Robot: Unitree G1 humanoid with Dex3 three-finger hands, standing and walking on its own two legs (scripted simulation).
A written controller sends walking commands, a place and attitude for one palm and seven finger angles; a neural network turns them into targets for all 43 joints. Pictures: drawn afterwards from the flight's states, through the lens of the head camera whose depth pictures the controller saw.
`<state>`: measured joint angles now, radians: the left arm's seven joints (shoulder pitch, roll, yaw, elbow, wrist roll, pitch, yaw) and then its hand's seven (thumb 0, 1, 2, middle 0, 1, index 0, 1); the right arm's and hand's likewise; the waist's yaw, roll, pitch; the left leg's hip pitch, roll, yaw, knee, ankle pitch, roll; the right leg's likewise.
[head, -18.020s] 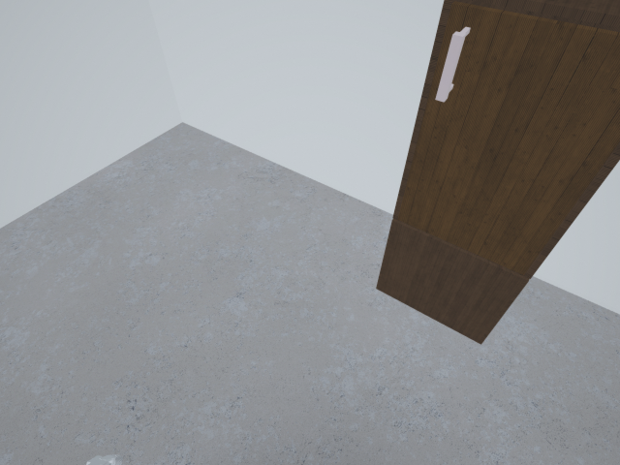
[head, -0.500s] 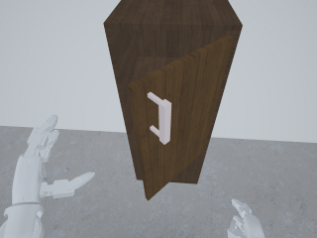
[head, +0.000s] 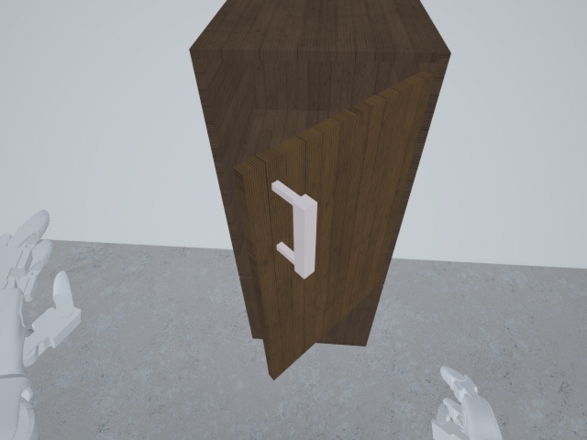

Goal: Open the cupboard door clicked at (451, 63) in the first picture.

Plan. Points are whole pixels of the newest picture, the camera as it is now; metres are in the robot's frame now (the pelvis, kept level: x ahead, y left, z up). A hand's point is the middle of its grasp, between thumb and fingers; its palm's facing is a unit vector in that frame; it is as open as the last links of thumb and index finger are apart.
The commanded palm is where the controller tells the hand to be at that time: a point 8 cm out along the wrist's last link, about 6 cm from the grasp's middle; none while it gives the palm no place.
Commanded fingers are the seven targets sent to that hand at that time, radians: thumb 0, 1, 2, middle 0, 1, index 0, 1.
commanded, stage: draw the hand back to the body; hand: left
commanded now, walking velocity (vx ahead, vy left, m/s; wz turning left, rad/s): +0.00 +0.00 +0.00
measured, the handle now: (293, 231) +0.34 +0.05 +0.14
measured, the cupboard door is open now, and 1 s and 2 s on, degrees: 47 47 47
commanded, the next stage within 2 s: step back with the hand held close in 0.20 s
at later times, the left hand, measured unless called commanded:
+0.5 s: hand (78, 316) +0.19 +0.25 +0.15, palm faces +0.39 -0.79 -0.48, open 7.4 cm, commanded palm +0.13 +0.29 +0.17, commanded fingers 0.00 0.90 0.90 -0.20 -0.30 -0.20 -0.30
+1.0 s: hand out of the picture +0.09 +0.29 +0.15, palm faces +0.44 -0.75 -0.49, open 7.4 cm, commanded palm +0.02 +0.32 +0.17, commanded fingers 0.00 0.90 0.90 -0.20 -0.30 -0.20 -0.30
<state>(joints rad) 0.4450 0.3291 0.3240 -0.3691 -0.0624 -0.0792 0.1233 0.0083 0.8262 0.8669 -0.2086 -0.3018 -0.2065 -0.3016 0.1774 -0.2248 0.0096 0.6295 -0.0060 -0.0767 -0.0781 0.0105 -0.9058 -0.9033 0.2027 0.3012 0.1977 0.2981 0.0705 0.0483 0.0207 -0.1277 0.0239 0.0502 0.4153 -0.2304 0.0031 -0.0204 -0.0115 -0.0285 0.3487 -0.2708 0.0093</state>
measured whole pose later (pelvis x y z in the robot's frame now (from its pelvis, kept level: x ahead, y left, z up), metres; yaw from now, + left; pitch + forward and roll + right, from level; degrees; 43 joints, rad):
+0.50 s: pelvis -0.01 -0.01 +0.00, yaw -1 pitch +0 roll -1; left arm 0.52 0.37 0.37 -0.42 -0.06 -0.14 0.10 0.01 0.89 0.90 -0.21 -0.30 -0.21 -0.30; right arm 0.16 -0.24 0.00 0.59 0.01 -0.02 -0.08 0.01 -0.91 -0.90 0.20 0.30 0.20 0.30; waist 0.03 0.08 0.02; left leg -0.22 0.05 0.05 0.45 -0.22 -0.01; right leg -0.11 0.02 -0.02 0.37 -0.25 0.00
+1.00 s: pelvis -0.11 +0.02 -0.02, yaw +2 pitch -1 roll -3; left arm 0.54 0.42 0.44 -0.52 -0.03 -0.21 0.15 0.01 0.89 0.90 -0.22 -0.30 -0.21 -0.30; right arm 0.23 -0.21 0.00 0.54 0.01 -0.07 -0.09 0.01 -0.91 -0.90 0.20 0.30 0.20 0.30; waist -0.01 0.03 0.06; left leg -0.44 0.03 0.03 0.60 -0.15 0.04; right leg -0.34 0.03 0.01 0.59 -0.26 0.02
